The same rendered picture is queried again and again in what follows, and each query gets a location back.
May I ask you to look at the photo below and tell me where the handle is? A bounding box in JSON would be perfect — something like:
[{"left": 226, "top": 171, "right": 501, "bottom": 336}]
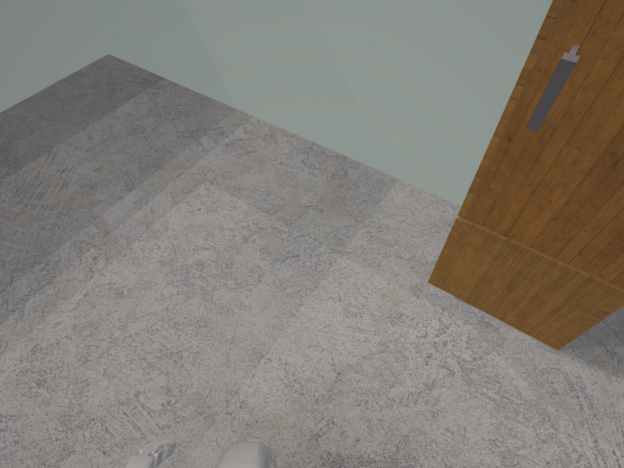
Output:
[{"left": 525, "top": 44, "right": 580, "bottom": 133}]

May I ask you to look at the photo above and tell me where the robot left thigh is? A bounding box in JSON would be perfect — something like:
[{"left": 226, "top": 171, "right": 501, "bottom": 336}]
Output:
[{"left": 215, "top": 441, "right": 276, "bottom": 468}]

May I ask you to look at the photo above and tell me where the left robot hand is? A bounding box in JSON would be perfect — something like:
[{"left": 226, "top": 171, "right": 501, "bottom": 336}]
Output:
[{"left": 124, "top": 440, "right": 176, "bottom": 468}]

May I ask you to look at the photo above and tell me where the cupboard door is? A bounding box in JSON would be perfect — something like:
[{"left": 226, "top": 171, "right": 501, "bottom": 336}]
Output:
[{"left": 465, "top": 0, "right": 624, "bottom": 289}]

